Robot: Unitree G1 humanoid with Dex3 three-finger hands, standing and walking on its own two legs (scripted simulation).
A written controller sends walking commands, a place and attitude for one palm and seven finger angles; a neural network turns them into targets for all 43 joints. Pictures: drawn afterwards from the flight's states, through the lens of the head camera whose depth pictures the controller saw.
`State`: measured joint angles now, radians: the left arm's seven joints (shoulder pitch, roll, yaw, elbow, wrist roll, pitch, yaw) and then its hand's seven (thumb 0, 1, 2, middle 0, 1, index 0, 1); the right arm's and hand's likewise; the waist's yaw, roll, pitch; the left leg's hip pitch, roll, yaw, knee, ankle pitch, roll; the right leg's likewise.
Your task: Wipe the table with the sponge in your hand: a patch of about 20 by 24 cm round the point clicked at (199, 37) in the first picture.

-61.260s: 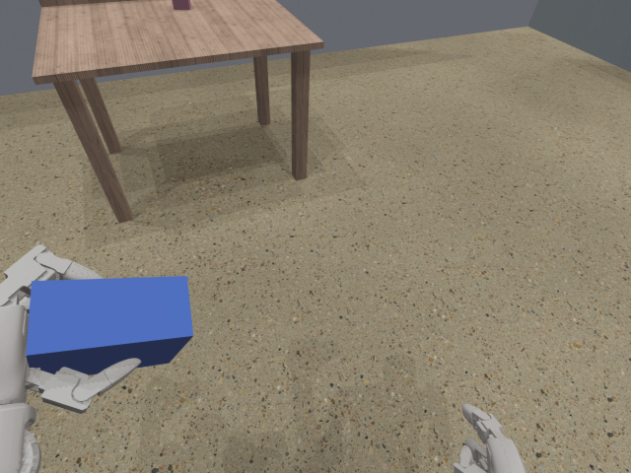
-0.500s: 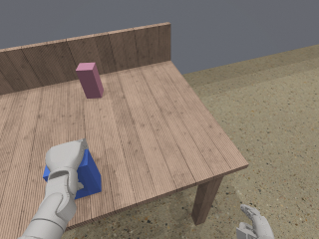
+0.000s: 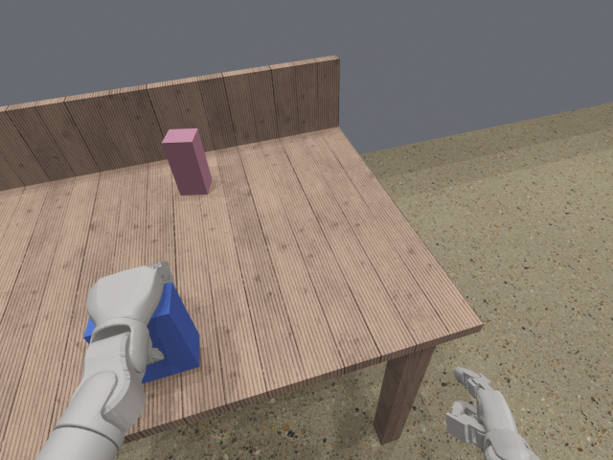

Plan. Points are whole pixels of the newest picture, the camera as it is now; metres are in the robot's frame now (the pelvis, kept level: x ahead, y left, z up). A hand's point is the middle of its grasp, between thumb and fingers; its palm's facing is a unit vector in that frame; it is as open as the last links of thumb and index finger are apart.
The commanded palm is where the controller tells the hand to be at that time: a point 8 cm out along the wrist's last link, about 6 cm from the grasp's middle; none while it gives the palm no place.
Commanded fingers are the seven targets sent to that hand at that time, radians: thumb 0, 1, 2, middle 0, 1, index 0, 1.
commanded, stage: lift the sponge slowly off the table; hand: left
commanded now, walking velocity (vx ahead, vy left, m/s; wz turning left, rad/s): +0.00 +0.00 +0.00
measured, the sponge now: (154, 344) +0.26 +0.28 -0.01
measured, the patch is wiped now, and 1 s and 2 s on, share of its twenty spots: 0.90 0.90 0.90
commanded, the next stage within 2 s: bring the sponge back beside the body in 1.08 s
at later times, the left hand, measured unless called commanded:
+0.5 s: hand (141, 296) +0.28 +0.27 +0.08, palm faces +0.00 -0.10 -0.99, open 10.4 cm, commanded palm +0.26 +0.27 +0.15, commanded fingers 0.00 0.10 1.30 -1.20 -1.60 -1.20 -1.60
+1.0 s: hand (134, 277) +0.29 +0.28 +0.11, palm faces +0.01 -0.10 -1.00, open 10.4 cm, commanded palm +0.26 +0.28 +0.18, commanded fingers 0.00 0.10 1.30 -1.20 -1.60 -1.20 -1.60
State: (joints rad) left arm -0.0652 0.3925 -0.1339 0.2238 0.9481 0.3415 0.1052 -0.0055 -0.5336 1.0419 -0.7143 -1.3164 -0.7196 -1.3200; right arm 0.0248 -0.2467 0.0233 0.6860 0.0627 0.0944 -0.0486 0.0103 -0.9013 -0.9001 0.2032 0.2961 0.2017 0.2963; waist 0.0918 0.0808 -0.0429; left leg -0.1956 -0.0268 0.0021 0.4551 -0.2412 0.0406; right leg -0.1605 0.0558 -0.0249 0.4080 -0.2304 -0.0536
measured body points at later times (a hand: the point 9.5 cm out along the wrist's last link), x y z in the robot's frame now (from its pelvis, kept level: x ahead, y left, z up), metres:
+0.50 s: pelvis +0.00 +0.00 +0.00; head -0.02 -0.04 +0.45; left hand +0.28 +0.28 +0.13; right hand +0.22 -0.22 -0.09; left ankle +0.00 +0.09 -0.74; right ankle -0.01 -0.09 -0.74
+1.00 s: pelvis +0.00 +0.00 +0.00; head -0.02 -0.04 +0.45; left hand +0.29 +0.28 +0.16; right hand +0.25 -0.20 -0.07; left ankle +0.00 +0.09 -0.74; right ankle -0.01 -0.09 -0.74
